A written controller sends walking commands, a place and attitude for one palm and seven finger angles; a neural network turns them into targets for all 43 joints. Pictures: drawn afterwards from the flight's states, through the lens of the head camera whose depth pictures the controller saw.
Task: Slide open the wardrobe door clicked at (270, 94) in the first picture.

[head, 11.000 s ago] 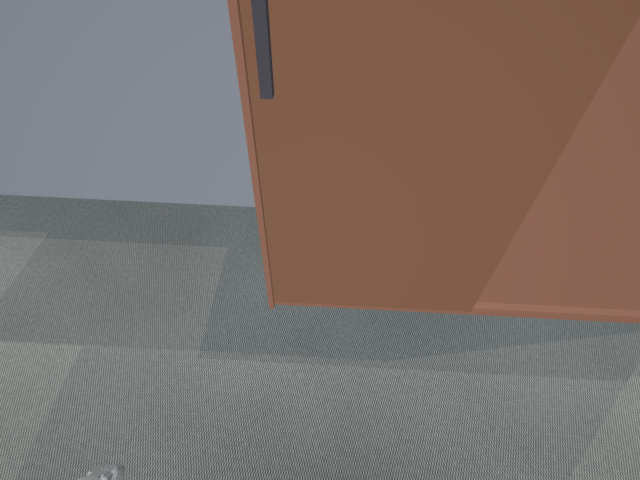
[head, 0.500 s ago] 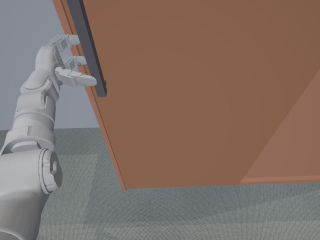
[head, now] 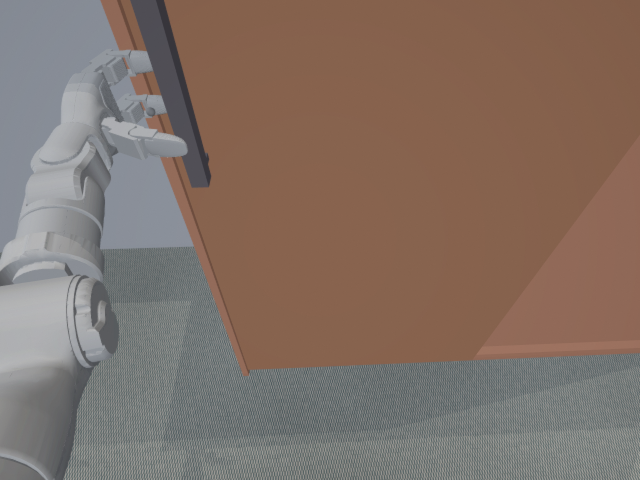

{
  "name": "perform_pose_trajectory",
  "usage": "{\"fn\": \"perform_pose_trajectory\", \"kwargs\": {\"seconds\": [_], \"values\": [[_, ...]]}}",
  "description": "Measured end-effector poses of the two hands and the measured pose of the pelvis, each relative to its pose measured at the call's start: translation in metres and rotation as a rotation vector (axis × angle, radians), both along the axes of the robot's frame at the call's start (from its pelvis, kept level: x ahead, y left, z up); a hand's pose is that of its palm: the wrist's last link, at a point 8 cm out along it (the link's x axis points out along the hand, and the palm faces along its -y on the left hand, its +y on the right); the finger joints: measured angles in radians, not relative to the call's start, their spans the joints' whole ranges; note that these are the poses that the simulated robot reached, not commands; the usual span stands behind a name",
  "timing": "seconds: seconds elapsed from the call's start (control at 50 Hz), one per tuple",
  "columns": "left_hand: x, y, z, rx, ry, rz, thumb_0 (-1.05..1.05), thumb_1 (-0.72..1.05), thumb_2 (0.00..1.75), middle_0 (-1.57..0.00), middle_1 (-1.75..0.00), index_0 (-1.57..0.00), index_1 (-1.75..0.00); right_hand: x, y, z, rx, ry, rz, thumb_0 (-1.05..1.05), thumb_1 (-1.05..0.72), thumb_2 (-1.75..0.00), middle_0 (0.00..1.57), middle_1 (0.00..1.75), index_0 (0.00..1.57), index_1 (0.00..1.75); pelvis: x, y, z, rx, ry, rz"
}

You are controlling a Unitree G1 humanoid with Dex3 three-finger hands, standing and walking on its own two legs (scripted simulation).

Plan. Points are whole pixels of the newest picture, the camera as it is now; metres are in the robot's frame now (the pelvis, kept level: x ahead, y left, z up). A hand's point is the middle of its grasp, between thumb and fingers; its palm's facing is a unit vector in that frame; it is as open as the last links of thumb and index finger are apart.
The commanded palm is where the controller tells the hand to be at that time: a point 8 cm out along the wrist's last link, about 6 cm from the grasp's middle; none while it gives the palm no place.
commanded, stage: slide the fingers in behind the handle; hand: left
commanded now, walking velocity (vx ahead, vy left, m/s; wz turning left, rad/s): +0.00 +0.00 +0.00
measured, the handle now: (174, 70) +0.53 +0.17 +0.25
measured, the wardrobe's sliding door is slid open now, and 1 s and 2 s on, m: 0.00 0.00 0.00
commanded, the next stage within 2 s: grip the handle and tug to test in 1.82 s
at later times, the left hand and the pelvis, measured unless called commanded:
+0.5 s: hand (154, 123) +0.46 +0.18 +0.23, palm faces +0.04 -1.00 +0.01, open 14.0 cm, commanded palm +0.44 +0.23 +0.22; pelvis +0.00 +0.00 +0.00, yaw +0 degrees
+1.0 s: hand (164, 119) +0.46 +0.17 +0.23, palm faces +0.05 -1.00 -0.02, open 14.1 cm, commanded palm +0.44 +0.20 +0.22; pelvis +0.00 +0.00 +0.00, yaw +2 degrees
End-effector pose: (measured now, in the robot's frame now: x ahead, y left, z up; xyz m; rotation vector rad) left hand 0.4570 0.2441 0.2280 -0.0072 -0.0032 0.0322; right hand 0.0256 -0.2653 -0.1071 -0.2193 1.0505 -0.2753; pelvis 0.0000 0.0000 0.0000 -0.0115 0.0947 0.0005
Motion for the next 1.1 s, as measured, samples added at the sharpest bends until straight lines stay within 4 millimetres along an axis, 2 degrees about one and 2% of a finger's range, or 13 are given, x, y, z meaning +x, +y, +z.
{"fn": "perform_pose_trajectory", "kwargs": {"seconds": [0.28, 0.56, 0.68, 0.8, 0.96, 1.04, 1.1], "values": [[-0.004, -0.002, 0.0, 0.001, -0.021, -0.003, -0.01, -0.5, 0.3, -0.31, -1.2, -0.3, -1.21, 0.014, 0.006, 0.002, 0.015, -0.056, 0.007, 0.01, -0.9, -0.9, 0.2, 0.3, 0.2, 0.29, 0.001, 0.002, 0.0, 0.001, -0.005, -0.011], [-0.023, -0.009, -0.001, -0.003, -0.014, 0.005, -0.01, -0.5, 0.3, -0.3, -1.2, -0.3, -1.2, 0.056, 0.006, 0.008, 0.019, -0.144, 0.056, 0.01, -0.9, -0.9, 0.2, 0.3, 0.2, 0.29, 0.0, -0.002, 0.001, 0.002, -0.038, 0.001], [-0.024, -0.012, 0.002, 0.004, -0.001, 0.012, -0.01, -0.5, 0.3, -0.29, -1.19, -0.29, -1.21, 0.066, 0.008, 0.009, 0.021, -0.163, 0.08, 0.01, -0.9, -0.9, 0.2, 0.3, 0.2, 0.29, -0.002, -0.003, 0.001, 0.002, -0.041, 0.012], [-0.026, -0.014, 0.002, 0.009, 0.0, 0.019, -0.01, -0.5, 0.3, -0.28, -1.19, -0.28, -1.21, 0.065, 0.009, 0.007, 0.026, -0.151, 0.088, 0.01, -0.9, -0.9, 0.2, 0.3, 0.2, 0.29, -0.003, -0.004, 0.001, 0.003, -0.04, 0.018], [-0.02, -0.017, 0.002, 0.024, 0.01, 0.02, -0.01, -0.5, 0.3, -0.28, -1.2, -0.27, -1.22, 0.051, 0.009, 0.001, 0.023, -0.102, 0.092, 0.01, -0.9, -0.9, 0.2, 0.3, 0.2, 0.29, -0.004, -0.004, 0.001, 0.003, -0.032, 0.031], [-0.015, -0.026, 0.002, 0.014, 0.001, -0.004, -0.01, -0.5, 0.3, -0.28, -1.2, -0.27, -1.21, 0.044, 0.009, -0.001, 0.026, -0.083, 0.087, 0.01, -0.9, -0.9, 0.2, 0.3, 0.2, 0.29, -0.003, -0.003, 0.001, 0.004, -0.024, 0.027], [-0.011, -0.041, 0.002, 0.013, -0.013, -0.04, -0.01, -0.5, 0.3, -0.28, -1.2, -0.27, -1.21, 0.04, 0.009, -0.002, 0.033, -0.083, 0.073, 0.01, -0.9, -0.9, 0.2, 0.3, 0.2, 0.29, -0.001, -0.002, 0.001, 0.004, -0.022, 0.019]]}}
